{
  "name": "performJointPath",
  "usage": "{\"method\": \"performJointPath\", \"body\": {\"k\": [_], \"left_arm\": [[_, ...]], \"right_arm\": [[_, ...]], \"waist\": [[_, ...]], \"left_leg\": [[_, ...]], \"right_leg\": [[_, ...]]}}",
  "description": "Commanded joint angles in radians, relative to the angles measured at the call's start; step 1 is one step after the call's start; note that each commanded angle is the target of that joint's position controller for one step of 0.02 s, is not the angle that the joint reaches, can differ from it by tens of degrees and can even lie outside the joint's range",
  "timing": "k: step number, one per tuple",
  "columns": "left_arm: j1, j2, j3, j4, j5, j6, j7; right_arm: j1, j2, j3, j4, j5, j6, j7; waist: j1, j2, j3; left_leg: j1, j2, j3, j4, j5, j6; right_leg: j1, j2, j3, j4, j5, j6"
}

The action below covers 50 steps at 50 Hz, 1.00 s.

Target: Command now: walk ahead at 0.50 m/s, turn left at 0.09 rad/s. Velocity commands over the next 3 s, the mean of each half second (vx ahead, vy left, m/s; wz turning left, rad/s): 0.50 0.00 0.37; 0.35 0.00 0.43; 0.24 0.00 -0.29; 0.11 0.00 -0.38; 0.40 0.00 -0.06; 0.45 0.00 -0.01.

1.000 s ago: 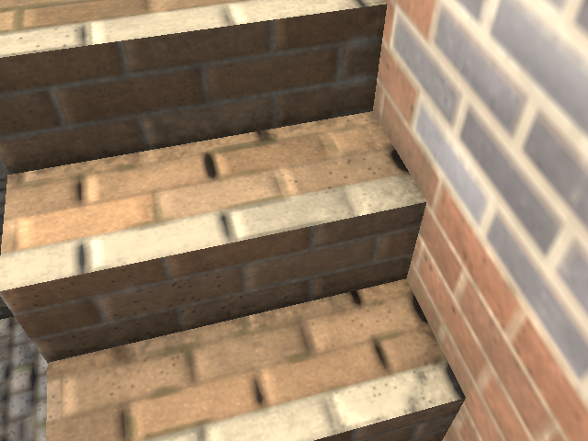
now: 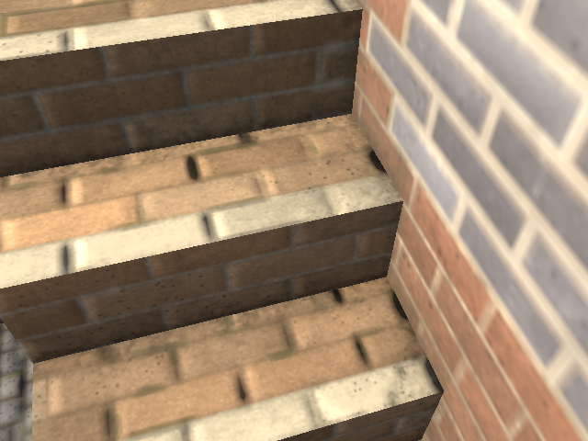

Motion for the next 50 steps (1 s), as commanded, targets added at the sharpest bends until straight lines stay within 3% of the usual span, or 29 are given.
{"method": "performJointPath", "body": {"k": [1, 4, 7, 8, 9, 11, 14, 15, 19, 21, 23, 24, 27, 30, 31, 34, 35, 36, 37, 38, 40, 42, 44, 45, 46, 47, 48, 49, 50], "left_arm": [[-0.023, 0.113, 0.020, -0.042, 0.005, -0.011, 0.004], [-0.026, 0.128, 0.023, -0.050, 0.007, -0.012, 0.006], [-0.052, 0.179, 0.051, -0.081, -0.008, -0.016, 0.017], [-0.057, 0.178, 0.058, -0.100, -0.013, -0.010, 0.020], [-0.060, 0.176, 0.062, -0.114, -0.014, -0.006, 0.022], [-0.078, 0.170, 0.062, -0.149, -0.001, 0.002, 0.019], [-0.049, 0.175, 0.073, -0.180, -0.017, -0.010, 0.019], [-0.059, 0.185, 0.077, -0.192, -0.019, -0.011, 0.020], [-0.066, 0.210, 0.106, -0.243, -0.047, 0.014, 0.050], [-0.117, 0.181, 0.094, -0.276, -0.036, 0.036, 0.070], [-0.117, 0.156, 0.081, -0.351, -0.010, 0.040, 0.079], [-0.114, 0.150, 0.076, -0.361, -0.013, 0.030, 0.078], [-0.127, 0.135, 0.061, -0.383, -0.016, 0.000, 0.057], [-0.119, 0.121, 0.051, -0.395, -0.013, -0.015, 0.050], [-0.085, 0.118, 0.051, -0.392, -0.008, -0.016, 0.045], [0.009, 0.181, 0.078, -0.390, 0.005, -0.013, 0.050], [0.101, 0.228, 0.104, -0.372, 0.008, -0.008, 0.053], [0.229, 0.242, 0.121, -0.347, 0.029, 0.002, 0.063], [0.193, 0.195, 0.119, -0.343, 0.043, 0.013, 0.068], [0.100, 0.139, 0.107, -0.346, 0.043, 0.018, 0.076], [0.048, 0.149, 0.109, -0.343, 0.002, 0.017, 0.090], [0.056, 0.192, 0.128, -0.315, -0.002, 0.037, 0.082], [-0.085, 0.222, 0.139, -0.362, -0.016, 0.062, 0.074], [-0.179, 0.204, 0.129, -0.405, -0.023, 0.073, 0.066], [-0.148, 0.254, 0.138, -0.392, -0.012, 0.094, 0.057], [-0.064, 0.286, 0.158, -0.368, -0.029, 0.119, 0.050], [-0.018, 0.293, 0.167, -0.348, -0.084, 0.128, 0.047], [0.025, 0.279, 0.162, -0.350, -0.095, 0.113, 0.053], [0.028, 0.205, 0.147, -0.354, -0.109, 0.099, 0.045]], "right_arm": [[-0.035, -0.086, -0.017, -0.049, 0.006, -0.012, -0.010], [-0.046, -0.082, -0.017, -0.053, 0.004, -0.013, -0.006], [-0.079, -0.103, -0.025, -0.107, 0.015, -0.016, -0.017], [-0.058, -0.109, -0.031, -0.107, 0.033, -0.015, -0.028], [-0.057, -0.111, -0.032, -0.120, 0.034, -0.015, -0.034], [-0.063, -0.104, -0.032, -0.156, 0.031, -0.016, -0.043], [-0.059, -0.122, -0.049, -0.199, 0.042, -0.026, -0.031], [-0.057, -0.103, -0.048, -0.208, 0.044, -0.031, -0.025], [0.013, -0.087, -0.053, -0.224, 0.057, -0.072, 0.004], [0.029, -0.088, -0.058, -0.230, 0.062, -0.100, 0.019], [0.012, -0.161, -0.080, -0.249, 0.075, -0.122, 0.022], [0.019, -0.189, -0.092, -0.266, 0.074, -0.122, 0.022], [0.063, -0.208, -0.097, -0.318, 0.044, -0.101, 0.010], [0.049, -0.207, -0.092, -0.359, 0.028, -0.085, 0.000], [-0.001, -0.189, -0.084, -0.390, 0.021, -0.076, 0.000], [-0.132, -0.177, -0.080, -0.485, 0.021, -0.073, 0.000], [-0.174, -0.165, -0.084, -0.531, 0.026, -0.091, 0.012], [-0.152, -0.117, -0.085, -0.546, 0.051, -0.097, 0.007], [-0.040, -0.098, -0.088, -0.489, 0.081, -0.080, 0.003], [0.076, -0.118, -0.098, -0.451, 0.090, -0.058, 0.004], [0.079, -0.100, -0.090, -0.487, 0.064, -0.034, 0.003], [-0.037, -0.061, -0.065, -0.533, 0.060, -0.048, 0.013], [-0.070, -0.038, -0.046, -0.554, 0.059, -0.049, 0.027], [-0.034, -0.048, -0.051, -0.532, 0.060, -0.036, 0.033], [-0.037, -0.102, -0.079, -0.537, 0.047, -0.044, 0.037], [-0.089, -0.081, -0.081, -0.541, 0.033, -0.042, 0.039], [-0.075, -0.068, -0.091, -0.511, 0.009, -0.030, 0.029], [-0.022, -0.099, -0.112, -0.462, 0.021, -0.032, 0.018], [0.023, -0.079, -0.095, -0.405, 0.002, -0.033, 0.020]], "waist": [[0.008, 0.006, -0.042], [0.014, 0.013, -0.009], [0.026, 0.032, -0.022], [0.032, 0.021, -0.024], [0.034, 0.008, -0.022], [0.031, -0.026, -0.014], [0.027, 0.006, -0.062], [0.021, -0.031, -0.050], [-0.011, -0.035, -0.029], [-0.023, 0.052, -0.045], [0.035, 0.147, -0.063], [0.039, 0.164, -0.085], [0.024, 0.132, -0.065], [0.047, 0.209, -0.035], [0.076, 0.213, -0.048], [0.126, 0.072, -0.082], [0.150, -0.043, -0.138], [0.177, -0.204, -0.182], [0.126, -0.298, -0.164], [0.033, -0.171, -0.075], [-0.029, -0.130, 0.020], [-0.012, -0.087, 0.033], [-0.064, -0.055, -0.010], [-0.102, -0.063, -0.063], [-0.105, -0.043, -0.102], [-0.065, -0.064, -0.106], [-0.052, -0.039, -0.090], [-0.053, -0.042, -0.123], [-0.033, -0.052, -0.063]], "left_leg": [[0.039, 0.074, -0.092, -0.006, 0.225, 0.057], [-0.006, 0.072, -0.121, -0.011, 0.229, 0.067], [-0.048, 0.071, -0.152, 0.012, 0.174, 0.059], [-0.078, 0.067, -0.159, 0.026, 0.139, 0.064], [-0.107, 0.061, -0.166, 0.046, 0.109, 0.065], [-0.158, 0.047, -0.173, 0.086, 0.103, 0.065], [-0.195, 0.023, -0.179, 0.180, 0.033, 0.084], [-0.241, 0.017, -0.185, 0.205, -0.015, 0.089], [-0.322, 0.010, -0.175, 0.230, -0.083, 0.105], [-0.248, 0.022, -0.226, 0.152, 0.032, 0.120], [-0.184, 0.091, -0.389, 0.112, 0.240, 0.156], [-0.131, 0.123, -0.454, 0.088, 0.322, 0.184], [0.019, 0.182, -0.572, 0.050, 0.467, 0.237], [0.078, 0.187, -0.579, 0.043, 0.647, 0.243], [0.043, 0.151, -0.517, 0.058, 0.717, 0.207], [-0.031, 0.028, -0.365, 0.275, 0.896, 0.101], [-0.190, -0.005, -0.326, 0.446, 0.805, 0.042], [-0.434, -0.094, -0.248, 0.723, 0.303, -0.043], [-0.512, -0.144, -0.167, 1.082, -0.435, -0.114], [-0.564, -0.067, -0.208, 1.296, -0.524, -0.129], [-0.660, -0.033, -0.213, 1.414, -0.522, -0.129], [-0.768, -0.013, -0.148, 1.325, -0.454, -0.117], [-0.570, 0.042, -0.142, 0.941, -0.279, -0.088], [-0.334, 0.043, -0.153, 0.712, -0.172, -0.064], [-0.301, -0.009, -0.110, 0.495, -0.114, -0.043], [-0.303, -0.026, -0.086, 0.205, -0.016, -0.001], [-0.214, -0.079, -0.004, -0.031, 0.166, 0.037], [-0.066, -0.071, -0.024, -0.130, 0.359, 0.058], [0.042, 0.026, -0.096, -0.230, 0.523, 0.073]], "right_leg": [[-0.034, -0.109, 0.093, -0.054, 0.128, -0.108], [-0.028, -0.108, 0.074, -0.055, 0.124, -0.092], [0.012, -0.119, 0.066, -0.056, 0.110, -0.083], [0.032, -0.124, 0.071, -0.036, 0.065, -0.086], [0.032, -0.130, 0.078, -0.037, 0.031, -0.091], [0.036, -0.143, 0.086, -0.035, 0.047, -0.087], [0.049, -0.172, 0.069, -0.006, 0.007, -0.131], [0.052, -0.195, 0.085, -0.016, -0.035, -0.148], [0.087, -0.267, 0.087, -0.008, -0.031, -0.173], [0.078, -0.220, -0.015, 0.066, 0.155, -0.147], [0.072, -0.129, -0.132, 0.196, 0.170, -0.070], [0.050, -0.114, -0.141, 0.221, 0.121, -0.040], [-0.088, -0.061, -0.115, 0.312, -0.013, 0.001], [-0.177, -0.024, -0.080, 0.392, -0.164, 0.034], [-0.105, -0.033, -0.074, 0.338, -0.113, 0.042], [0.090, -0.099, -0.062, 0.140, 0.485, 0.007], [0.295, -0.180, -0.021, 0.115, 0.865, -0.030], [0.523, -0.317, 0.077, 0.093, 1.276, -0.151], [0.469, -0.445, 0.156, 0.054, 1.371, -0.288], [0.291, -0.444, 0.089, 0.051, 1.237, -0.289], [0.188, -0.408, -0.026, -0.031, 1.051, -0.271], [0.278, -0.366, -0.098, -0.053, 1.033, -0.231], [0.200, -0.324, -0.162, -0.089, 1.039, -0.187], [0.106, -0.294, -0.205, -0.097, 1.119, -0.174], [0.281, -0.249, -0.209, -0.011, 1.289, -0.167], [0.424, -0.266, -0.176, 0.085, 1.325, -0.169], [0.429, -0.282, -0.170, 0.159, 1.310, -0.158], [0.370, -0.238, -0.153, 0.241, 1.076, -0.149], [0.198, -0.164, -0.129, 0.404, 0.614, -0.131]]}}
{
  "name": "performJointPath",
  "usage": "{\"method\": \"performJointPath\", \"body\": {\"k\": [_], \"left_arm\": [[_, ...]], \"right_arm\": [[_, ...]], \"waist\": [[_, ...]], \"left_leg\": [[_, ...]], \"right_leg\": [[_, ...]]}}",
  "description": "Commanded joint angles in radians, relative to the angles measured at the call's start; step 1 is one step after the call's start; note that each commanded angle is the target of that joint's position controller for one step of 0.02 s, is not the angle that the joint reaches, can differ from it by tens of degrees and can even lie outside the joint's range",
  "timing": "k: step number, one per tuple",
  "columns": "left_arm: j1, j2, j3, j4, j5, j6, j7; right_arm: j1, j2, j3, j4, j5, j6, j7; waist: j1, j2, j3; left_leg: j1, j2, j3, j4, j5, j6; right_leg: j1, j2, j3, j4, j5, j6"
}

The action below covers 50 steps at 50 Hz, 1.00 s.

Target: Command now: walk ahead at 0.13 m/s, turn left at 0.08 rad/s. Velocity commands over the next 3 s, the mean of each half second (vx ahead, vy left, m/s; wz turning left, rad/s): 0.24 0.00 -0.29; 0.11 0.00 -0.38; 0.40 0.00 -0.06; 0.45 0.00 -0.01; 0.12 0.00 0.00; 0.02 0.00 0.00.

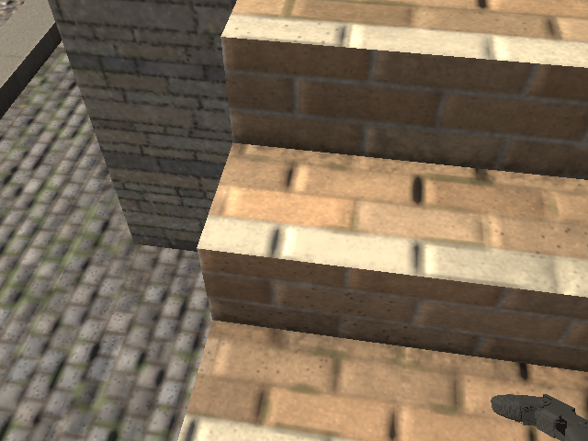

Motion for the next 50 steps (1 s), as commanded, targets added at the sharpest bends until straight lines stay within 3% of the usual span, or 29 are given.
{"method": "performJointPath", "body": {"k": [1, 2, 3, 4, 6, 9, 11, 14, 16, 17, 18, 19, 20, 21, 22, 23, 24, 25, 27, 29, 35, 36, 40, 42, 43, 46, 47, 48, 50], "left_arm": [[-0.083, 0.063, 0.024, -0.117, 0.009, -0.048, -0.027], [0.037, -0.056, -0.012, -0.055, 0.042, -0.074, -0.054], [0.121, -0.001, 0.001, 0.021, -0.002, -0.083, -0.066], [0.105, 0.024, 0.012, 0.012, -0.040, -0.070, -0.061], [-0.026, 0.010, 0.000, -0.041, -0.039, -0.036, -0.023], [-0.140, 0.020, -0.014, -0.099, -0.046, -0.020, -0.008], [-0.133, 0.002, -0.021, -0.105, -0.053, -0.013, -0.006], [-0.131, -0.031, -0.035, -0.102, -0.040, -0.024, -0.005], [-0.104, -0.038, -0.039, -0.099, -0.041, -0.030, 0.004], [-0.105, -0.025, -0.055, -0.144, -0.001, -0.040, -0.006], [-0.122, -0.070, -0.068, -0.159, 0.040, -0.027, -0.010], [-0.051, -0.038, -0.054, -0.134, 0.063, -0.013, -0.007], [0.118, 0.003, -0.030, -0.087, 0.073, -0.006, 0.000], [0.187, 0.033, -0.022, -0.057, 0.071, -0.010, 0.002], [0.115, 0.089, 0.005, 0.002, 0.070, -0.009, -0.005], [0.161, 0.126, 0.028, 0.005, 0.090, 0.018, 0.012], [0.133, 0.192, 0.047, -0.026, 0.122, 0.015, 0.025], [0.101, 0.198, 0.033, 0.006, 0.121, 0.001, 0.004], [0.004, 0.038, -0.001, 0.100, 0.044, -0.013, -0.020], [-0.070, -0.034, -0.009, 0.107, 0.021, -0.037, -0.017], [-0.031, -0.026, 0.007, 0.082, 0.081, -0.005, 0.002], [0.006, 0.002, 0.015, 0.086, 0.071, -0.001, 0.010], [0.094, -0.011, 0.024, 0.060, 0.094, 0.021, 0.046], [0.038, 0.035, 0.033, 0.029, 0.090, 0.043, 0.056], [0.018, 0.049, 0.041, 0.004, 0.081, 0.044, 0.063], [-0.088, 0.018, 0.031, -0.005, 0.031, -0.005, 0.049], [-0.161, 0.004, 0.026, -0.031, 0.024, -0.017, 0.037], [-0.173, -0.010, 0.021, -0.028, 0.022, -0.018, 0.030], [-0.162, -0.014, 0.011, 0.001, 0.033, -0.021, 0.050]], "right_arm": [[0.093, -0.088, -0.017, 0.053, -0.029, -0.013, -0.002], [0.183, -0.076, 0.005, 0.082, -0.079, -0.018, -0.008], [0.222, -0.084, -0.007, 0.108, -0.099, -0.027, -0.006], [0.181, -0.107, -0.022, 0.136, -0.082, -0.023, -0.004], [0.154, -0.126, -0.031, 0.200, -0.041, -0.027, -0.015], [0.128, -0.141, -0.031, 0.232, -0.056, -0.045, -0.035], [0.127, -0.128, -0.024, 0.269, -0.040, -0.055, -0.033], [0.162, -0.125, -0.012, 0.298, -0.036, -0.069, -0.029], [0.139, -0.144, -0.013, 0.327, -0.016, -0.060, -0.039], [-0.027, -0.175, -0.016, 0.289, -0.009, -0.053, -0.048], [0.016, -0.259, -0.053, 0.301, -0.001, -0.048, -0.063], [0.033, -0.340, -0.065, 0.316, -0.017, -0.031, -0.074], [-0.043, -0.360, -0.057, 0.304, -0.021, -0.024, -0.072], [-0.068, -0.316, -0.042, 0.287, 0.019, -0.008, -0.068], [0.183, -0.214, -0.028, 0.286, 0.042, 0.013, -0.080], [0.210, -0.197, -0.013, 0.316, 0.058, -0.009, -0.055], [0.191, -0.122, -0.005, 0.320, 0.070, -0.015, -0.016], [0.123, -0.087, -0.009, 0.301, 0.083, -0.032, 0.013], [0.089, -0.010, 0.003, 0.280, 0.052, -0.023, 0.029], [0.123, -0.011, 0.013, 0.276, 0.025, -0.014, 0.015], [0.242, -0.066, -0.021, 0.388, 0.035, 0.047, -0.040], [0.149, -0.040, -0.006, 0.339, 0.027, 0.057, -0.064], [0.190, -0.047, -0.025, 0.429, 0.023, 0.092, -0.084], [0.292, 0.015, 0.002, 0.488, 0.018, 0.089, -0.093], [0.330, 0.029, 0.013, 0.516, -0.008, 0.082, -0.088], [0.344, -0.044, -0.017, 0.579, -0.037, 0.076, -0.080], [0.374, -0.015, -0.004, 0.575, -0.058, 0.073, -0.084], [0.398, -0.008, 0.003, 0.572, -0.051, 0.066, -0.082], [0.431, -0.039, 0.004, 0.558, -0.054, 0.042, -0.071]], "waist": [[0.013, 0.158, -0.151], [0.050, 0.245, -0.334], [0.021, 0.186, -0.368], [0.045, 0.159, -0.261], [0.034, 0.154, -0.014], [0.005, 0.136, 0.077], [0.036, 0.203, 0.123], [0.044, 0.163, 0.170], [0.072, 0.205, 0.164], [0.180, 0.140, 0.133], [0.176, 0.118, 0.050], [0.234, 0.141, -0.051], [0.303, 0.234, -0.181], [0.305, 0.283, -0.187], [0.122, 0.054, -0.209], [0.133, -0.103, -0.323], [0.099, -0.223, -0.396], [0.072, -0.188, -0.326], [-0.002, -0.083, 0.009], [-0.025, -0.042, 0.091], [-0.019, -0.048, 0.054], [0.010, -0.196, 0.076], [0.070, -0.224, 0.042], [0.017, -0.303, 0.088], [0.016, -0.291, 0.080], [0.010, -0.185, 0.027], [-0.012, -0.213, 0.008], [-0.021, -0.209, -0.009], [-0.037, -0.107, -0.030]], "left_leg": [[0.458, 0.202, -0.134, -0.233, 1.138, 0.097], [0.577, 0.398, -0.229, 0.037, 1.717, 0.209], [0.491, 0.456, -0.212, -0.001, 1.596, 0.296], [0.403, 0.407, -0.181, -0.058, 1.240, 0.288], [0.283, 0.341, -0.123, -0.150, 0.769, 0.219], [0.240, 0.349, -0.075, -0.301, 0.314, 0.194], [0.215, 0.359, -0.041, -0.320, 0.196, 0.178], [0.196, 0.349, 0.039, -0.364, 0.109, 0.163], [0.184, 0.317, 0.152, -0.370, 0.291, 0.156], [-0.004, 0.224, 0.326, -0.398, 0.593, 0.096], [-0.144, 0.234, 0.322, -0.454, 1.134, 0.133], [-0.024, 0.293, 0.282, -0.392, 1.579, 0.149], [0.136, 0.330, 0.247, -0.269, 1.963, 0.143], [0.321, 0.303, 0.210, -0.073, 1.821, 0.116], [0.179, 0.196, 0.155, 0.111, 1.524, 0.096], [0.059, 0.155, 0.116, 0.312, 0.584, 0.053], [0.004, -0.078, -0.023, 0.838, -0.009, -0.024], [-0.089, -0.142, -0.159, 1.109, -0.056, -0.019], [-0.196, -0.093, -0.114, 1.210, -0.124, 0.011], [-0.278, -0.063, -0.084, 1.255, -0.075, 0.032], [-0.237, -0.048, -0.130, 0.827, 0.088, -0.049], [-0.311, -0.044, -0.115, 0.743, -0.033, -0.076], [-0.374, -0.021, -0.141, 0.559, -0.233, -0.130], [-0.230, -0.005, -0.065, 0.250, -0.380, -0.094], [-0.147, -0.004, -0.015, 0.105, -0.326, -0.066], [0.004, -0.035, 0.080, 0.115, -0.117, 0.016], [-0.011, -0.027, 0.078, 0.078, -0.089, 0.047], [-0.014, -0.037, 0.103, -0.043, -0.107, 0.081], [-0.071, -0.040, 0.080, -0.115, -0.232, 0.101]], "right_leg": [[-0.307, 0.099, 0.075, 0.628, -0.338, -0.032], [-0.465, 0.137, 0.264, 1.025, -0.647, 0.059], [-0.514, 0.148, 0.340, 1.285, -0.674, 0.114], [-0.609, 0.147, 0.308, 1.446, -0.678, 0.147], [-0.832, 0.162, 0.222, 1.669, -0.705, 0.143], [-0.930, 0.165, 0.216, 1.815, -0.642, 0.135], [-1.032, 0.134, 0.258, 1.947, -0.604, 0.103], [-1.138, 0.113, 0.238, 1.964, -0.451, 0.114], [-1.111, 0.069, 0.190, 1.877, -0.462, 0.115], [-0.793, 0.022, 0.107, 1.352, -0.427, 0.058], [-0.436, 0.106, -0.011, 1.205, -0.424, 0.002], [-0.323, 0.137, -0.035, 1.167, -0.462, -0.007], [-0.246, 0.177, -0.002, 1.082, -0.430, -0.001], [-0.322, 0.187, 0.118, 0.758, -0.386, -0.023], [-0.188, 0.260, 0.241, 0.633, -0.360, -0.073], [-0.034, 0.163, 0.525, 0.418, -0.443, -0.120], [-0.163, 0.042, 0.967, 0.025, -0.756, -0.242], [-0.377, -0.021, 1.088, -0.166, -0.960, -0.220], [-0.717, 0.042, 0.771, 0.000, -0.781, -0.160], [-0.740, 0.091, 0.631, 0.096, -0.662, -0.107], [-0.555, 0.063, 0.589, 0.000, -0.589, -0.048], [-0.497, 0.044, 0.599, -0.065, -0.600, -0.055], [-0.369, -0.054, 0.717, -0.157, -0.758, -0.089], [-0.457, -0.001, 0.605, -0.192, -0.822, -0.059], [-0.483, 0.025, 0.530, -0.191, -0.786, -0.025], [-0.551, -0.025, 0.483, -0.159, -0.668, -0.072], [-0.542, -0.022, 0.462, -0.154, -0.614, -0.053], [-0.494, 0.010, 0.402, -0.126, -0.592, -0.028], [-0.438, 0.091, 0.251, -0.033, -0.530, 0.050]]}}
Over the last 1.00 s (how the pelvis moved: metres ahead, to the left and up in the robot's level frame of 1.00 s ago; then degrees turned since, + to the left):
0.06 0.05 0.01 26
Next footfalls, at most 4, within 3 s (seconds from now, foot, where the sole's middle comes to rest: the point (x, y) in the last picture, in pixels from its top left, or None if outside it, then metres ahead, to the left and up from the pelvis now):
0.46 right None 0.15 -0.18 -0.58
0.96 left None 0.16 0.08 -0.59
1.16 right None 0.00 -0.12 -0.60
1.60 right None -0.18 -0.06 -0.79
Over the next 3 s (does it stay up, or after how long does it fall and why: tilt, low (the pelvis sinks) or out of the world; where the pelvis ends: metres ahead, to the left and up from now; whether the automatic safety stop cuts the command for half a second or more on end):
stays up -0.08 0.04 -0.02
